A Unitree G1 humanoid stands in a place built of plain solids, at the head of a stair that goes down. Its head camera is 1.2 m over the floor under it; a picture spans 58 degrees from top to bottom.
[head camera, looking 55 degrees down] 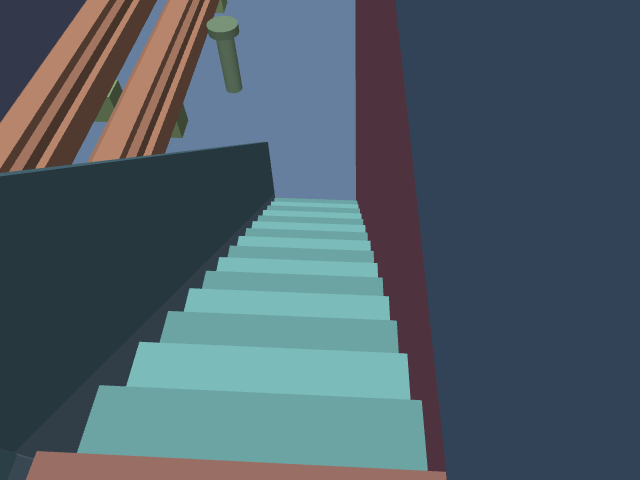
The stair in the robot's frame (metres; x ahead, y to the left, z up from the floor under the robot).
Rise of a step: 0.19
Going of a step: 0.22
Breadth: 1.03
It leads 3 degrees to the right of straight ahead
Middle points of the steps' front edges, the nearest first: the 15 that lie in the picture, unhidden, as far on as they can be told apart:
0.17 0.20 0.00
0.39 0.19 -0.19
0.61 0.18 -0.39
0.83 0.17 -0.58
1.06 0.16 -0.77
1.28 0.15 -0.97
1.50 0.14 -1.16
1.72 0.13 -1.35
1.94 0.12 -1.55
2.16 0.11 -1.74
2.39 0.10 -1.94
2.61 0.09 -2.13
2.83 0.08 -2.32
3.05 0.07 -2.52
3.27 0.06 -2.71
